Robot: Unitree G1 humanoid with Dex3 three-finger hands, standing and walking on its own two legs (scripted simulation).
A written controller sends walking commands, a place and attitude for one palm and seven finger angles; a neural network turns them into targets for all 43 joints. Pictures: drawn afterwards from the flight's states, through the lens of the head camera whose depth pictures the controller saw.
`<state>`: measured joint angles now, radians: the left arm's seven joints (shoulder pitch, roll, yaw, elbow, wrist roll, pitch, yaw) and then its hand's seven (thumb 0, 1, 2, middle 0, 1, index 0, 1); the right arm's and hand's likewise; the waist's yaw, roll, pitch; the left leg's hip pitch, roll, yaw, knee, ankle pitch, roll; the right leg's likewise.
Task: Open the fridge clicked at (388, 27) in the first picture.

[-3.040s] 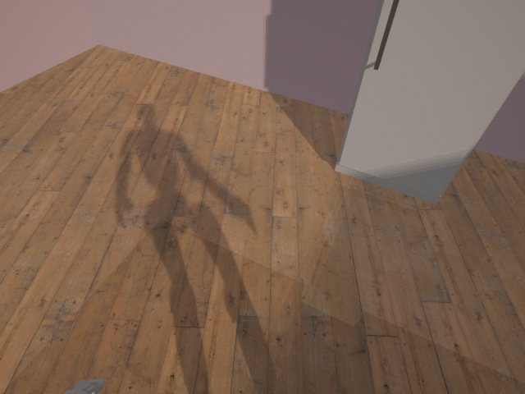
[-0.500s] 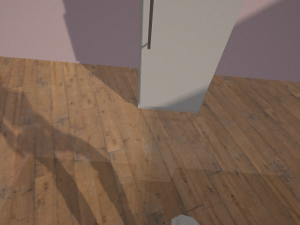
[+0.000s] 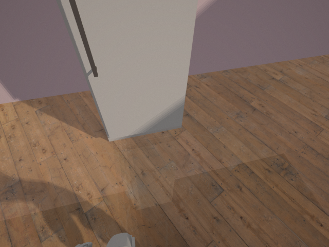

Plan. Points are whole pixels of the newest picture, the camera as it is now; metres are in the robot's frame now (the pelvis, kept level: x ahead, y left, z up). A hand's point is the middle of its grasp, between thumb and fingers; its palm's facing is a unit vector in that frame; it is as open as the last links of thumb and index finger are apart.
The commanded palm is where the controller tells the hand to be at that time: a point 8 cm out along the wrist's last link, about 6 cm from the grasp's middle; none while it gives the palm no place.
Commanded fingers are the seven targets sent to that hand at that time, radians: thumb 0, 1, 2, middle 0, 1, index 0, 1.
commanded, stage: turn to face it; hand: left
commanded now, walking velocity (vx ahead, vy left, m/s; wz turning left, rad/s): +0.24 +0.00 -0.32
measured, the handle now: (78, 16) +0.83 +0.32 +0.15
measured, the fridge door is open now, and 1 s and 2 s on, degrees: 0 0 0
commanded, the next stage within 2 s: take the last steps up to it in 0.82 s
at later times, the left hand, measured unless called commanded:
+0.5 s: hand (75, 239) +0.17 +0.26 -0.17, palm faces +0.09 -0.99 -0.15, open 7.3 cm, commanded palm none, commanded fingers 0.00 0.90 0.90 -0.20 -0.30 -0.20 -0.30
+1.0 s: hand (83, 242) +0.16 +0.22 -0.15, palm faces +0.25 -0.93 -0.25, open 7.3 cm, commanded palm none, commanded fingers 0.00 0.90 0.90 -0.20 -0.30 -0.20 -0.30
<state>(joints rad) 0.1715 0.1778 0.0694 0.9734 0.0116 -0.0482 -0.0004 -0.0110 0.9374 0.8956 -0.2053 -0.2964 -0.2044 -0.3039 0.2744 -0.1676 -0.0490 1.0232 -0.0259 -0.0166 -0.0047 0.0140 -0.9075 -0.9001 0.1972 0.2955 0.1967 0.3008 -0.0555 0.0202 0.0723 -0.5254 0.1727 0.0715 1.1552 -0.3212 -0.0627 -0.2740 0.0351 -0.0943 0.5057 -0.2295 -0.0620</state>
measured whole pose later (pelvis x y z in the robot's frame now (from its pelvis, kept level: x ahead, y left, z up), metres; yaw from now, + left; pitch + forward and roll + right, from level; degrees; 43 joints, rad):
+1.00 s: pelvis +0.13 +0.03 +0.01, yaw +13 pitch -1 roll +1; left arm 0.22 0.15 0.04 0.99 0.02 0.00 0.03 0.00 0.92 0.90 -0.20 -0.30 -0.20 -0.30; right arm 0.24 -0.20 -0.08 1.03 -0.02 0.06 0.00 0.01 -0.91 -0.90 0.20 0.30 0.20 0.30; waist -0.02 0.03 0.03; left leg -0.42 0.02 0.02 0.97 -0.40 -0.04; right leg -0.19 -0.05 -0.12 0.47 -0.26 -0.03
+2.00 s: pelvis +0.39 +0.10 +0.00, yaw +13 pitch -1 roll -1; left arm 0.29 0.14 0.04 1.13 0.01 0.00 0.02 0.01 0.91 0.90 -0.20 -0.30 -0.20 -0.30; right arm 0.16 -0.12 -0.03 1.03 -0.02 -0.06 -0.04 0.00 -0.93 -0.90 0.20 0.30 0.20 0.30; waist 0.01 -0.05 0.05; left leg -0.30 0.05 0.18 0.56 -0.25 0.05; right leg -0.27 -0.04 -0.07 0.86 -0.52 0.01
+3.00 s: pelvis +0.36 +0.09 +0.01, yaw +13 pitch -1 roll +1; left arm 0.27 0.18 0.02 1.12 0.01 0.01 0.02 0.01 0.91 0.90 -0.20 -0.30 -0.20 -0.30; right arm 0.26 -0.14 -0.02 1.10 -0.01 0.00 -0.03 0.02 -0.93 -0.90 0.20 0.30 0.20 0.30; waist 0.03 -0.04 0.03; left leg -0.16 -0.02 0.07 0.45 -0.28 0.03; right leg -0.22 -0.06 -0.03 0.48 -0.25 0.03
